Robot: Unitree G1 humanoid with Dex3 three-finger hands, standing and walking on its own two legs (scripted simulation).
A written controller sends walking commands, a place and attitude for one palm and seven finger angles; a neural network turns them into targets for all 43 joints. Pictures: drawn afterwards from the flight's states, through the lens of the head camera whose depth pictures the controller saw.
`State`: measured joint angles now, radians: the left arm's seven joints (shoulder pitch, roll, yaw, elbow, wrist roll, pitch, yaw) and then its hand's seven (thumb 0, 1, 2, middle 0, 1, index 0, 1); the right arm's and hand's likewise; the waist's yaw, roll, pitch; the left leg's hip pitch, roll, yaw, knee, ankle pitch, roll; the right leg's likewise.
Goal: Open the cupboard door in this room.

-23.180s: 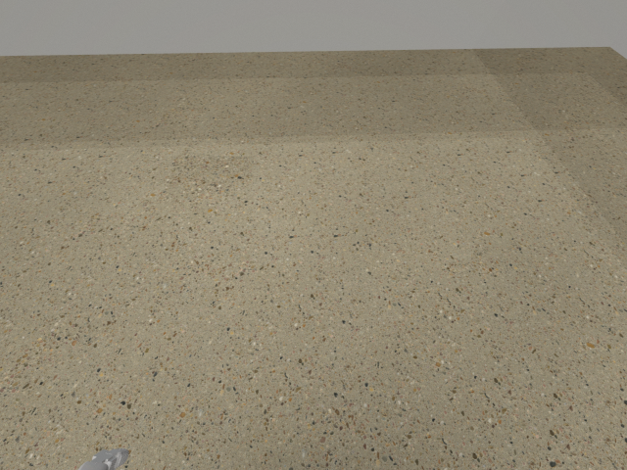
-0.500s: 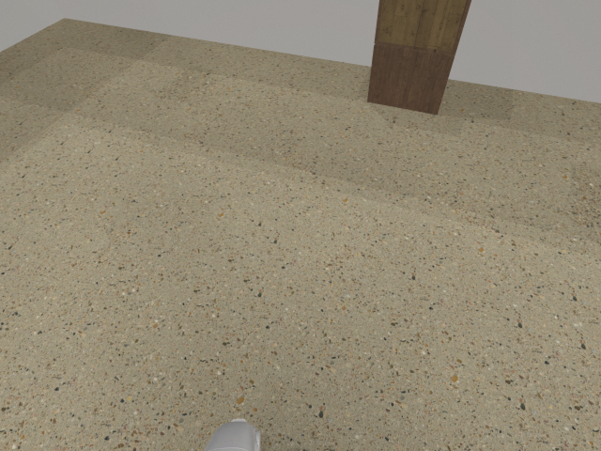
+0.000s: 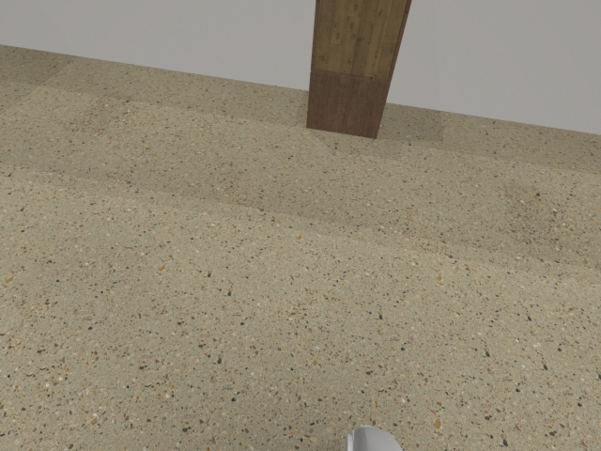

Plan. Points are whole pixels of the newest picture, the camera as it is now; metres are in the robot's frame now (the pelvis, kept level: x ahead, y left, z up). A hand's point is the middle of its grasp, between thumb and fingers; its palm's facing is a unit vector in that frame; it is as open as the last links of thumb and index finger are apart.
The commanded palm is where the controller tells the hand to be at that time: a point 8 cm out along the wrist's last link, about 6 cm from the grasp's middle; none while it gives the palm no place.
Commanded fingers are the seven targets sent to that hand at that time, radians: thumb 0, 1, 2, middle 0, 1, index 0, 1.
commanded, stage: turn or walk to find it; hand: left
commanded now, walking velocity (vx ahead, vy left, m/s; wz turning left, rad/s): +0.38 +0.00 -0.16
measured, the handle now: out of the picture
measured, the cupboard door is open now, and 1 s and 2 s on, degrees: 0 0 0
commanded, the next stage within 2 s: stand and wait in 1.18 s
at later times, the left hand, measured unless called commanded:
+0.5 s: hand (246, 344) +0.32 +0.11 -0.16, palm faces -0.01 -0.97 -0.24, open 7.1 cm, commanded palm none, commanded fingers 0.00 0.90 0.90 -0.20 -0.30 -0.20 -0.30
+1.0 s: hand (238, 295) +0.42 +0.15 -0.18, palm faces +0.00 -0.99 -0.15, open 7.4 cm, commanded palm none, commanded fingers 0.00 0.90 0.90 -0.20 -0.30 -0.20 -0.30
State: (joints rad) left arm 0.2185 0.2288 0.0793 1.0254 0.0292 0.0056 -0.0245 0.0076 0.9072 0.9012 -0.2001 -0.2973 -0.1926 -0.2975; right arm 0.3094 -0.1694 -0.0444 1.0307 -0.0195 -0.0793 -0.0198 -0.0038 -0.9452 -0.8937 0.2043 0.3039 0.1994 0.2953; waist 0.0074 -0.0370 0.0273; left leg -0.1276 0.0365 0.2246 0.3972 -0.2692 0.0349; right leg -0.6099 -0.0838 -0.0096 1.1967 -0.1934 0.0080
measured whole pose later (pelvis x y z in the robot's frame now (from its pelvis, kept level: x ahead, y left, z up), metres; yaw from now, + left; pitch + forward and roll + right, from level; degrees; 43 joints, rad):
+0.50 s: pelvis +0.22 -0.08 +0.00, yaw -3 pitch -1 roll +0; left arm 0.18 0.17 0.06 1.03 0.01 -0.08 0.01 -0.05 0.95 0.90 -0.21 -0.30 -0.20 -0.30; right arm 0.30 -0.15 -0.05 1.07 -0.03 -0.02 0.00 0.01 -0.91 -0.89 0.20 0.30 0.19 0.29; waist -0.03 0.03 0.04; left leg -0.55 0.15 0.06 1.13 -0.28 -0.04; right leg -0.21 0.01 -0.17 0.45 -0.24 -0.08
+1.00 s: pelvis +0.43 -0.03 +0.00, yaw -3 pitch -2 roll +0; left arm 0.30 0.17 0.04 1.12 0.02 -0.02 -0.02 0.01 0.91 0.90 -0.20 -0.30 -0.20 -0.30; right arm 0.21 -0.17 -0.05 1.03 -0.02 -0.08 -0.01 0.00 -0.95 -0.89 0.20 0.30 0.20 0.30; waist 0.02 -0.02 0.07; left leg -0.22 0.05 0.20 0.48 -0.24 0.04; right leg -0.48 -0.11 -0.06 1.16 -0.33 0.01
